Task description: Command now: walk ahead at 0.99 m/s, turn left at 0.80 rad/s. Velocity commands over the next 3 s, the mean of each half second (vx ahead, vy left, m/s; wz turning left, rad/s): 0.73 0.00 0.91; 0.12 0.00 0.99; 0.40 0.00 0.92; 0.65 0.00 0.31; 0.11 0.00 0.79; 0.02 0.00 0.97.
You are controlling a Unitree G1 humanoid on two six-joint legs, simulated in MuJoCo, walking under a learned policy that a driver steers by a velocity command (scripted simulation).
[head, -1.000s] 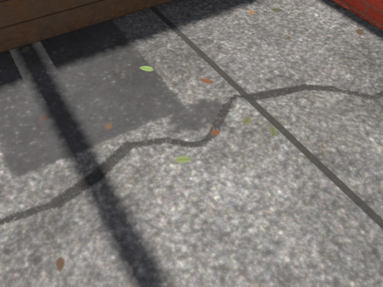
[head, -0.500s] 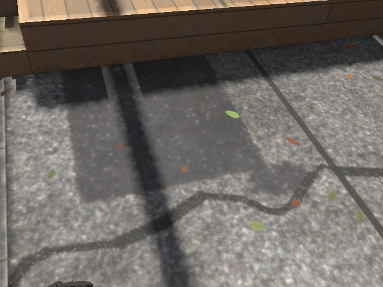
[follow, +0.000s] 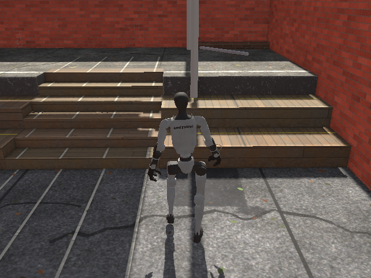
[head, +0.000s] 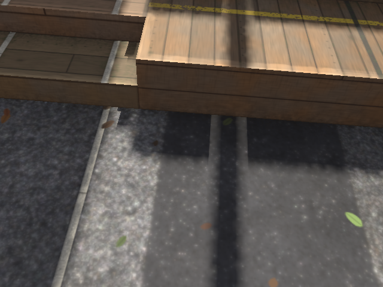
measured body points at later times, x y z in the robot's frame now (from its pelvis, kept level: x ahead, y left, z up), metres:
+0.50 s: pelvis +0.43 +0.09 +0.01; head +0.47 +0.14 +0.45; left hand +0.62 +0.41 -0.03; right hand +0.59 -0.17 -0.09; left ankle +0.37 +0.11 -0.73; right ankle +0.68 -0.01 -0.68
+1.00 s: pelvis +0.59 +0.12 +0.00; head +0.60 +0.19 +0.45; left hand +0.42 +0.40 -0.11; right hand +0.93 +0.13 -0.07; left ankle +0.50 +0.23 -0.70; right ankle +0.73 +0.10 -0.73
